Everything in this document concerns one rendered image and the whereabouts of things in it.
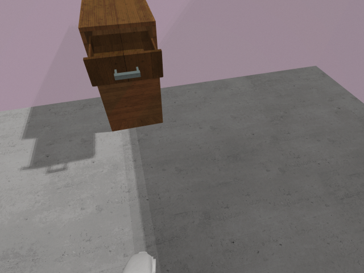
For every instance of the handle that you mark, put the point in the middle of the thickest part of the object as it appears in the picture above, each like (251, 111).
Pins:
(125, 75)

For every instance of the drawer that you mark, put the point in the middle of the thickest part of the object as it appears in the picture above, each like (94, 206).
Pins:
(123, 52)

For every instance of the cabinet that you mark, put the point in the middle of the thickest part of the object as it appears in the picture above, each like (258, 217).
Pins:
(128, 104)

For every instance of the robot left thigh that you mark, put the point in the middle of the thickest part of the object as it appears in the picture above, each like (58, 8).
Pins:
(140, 263)

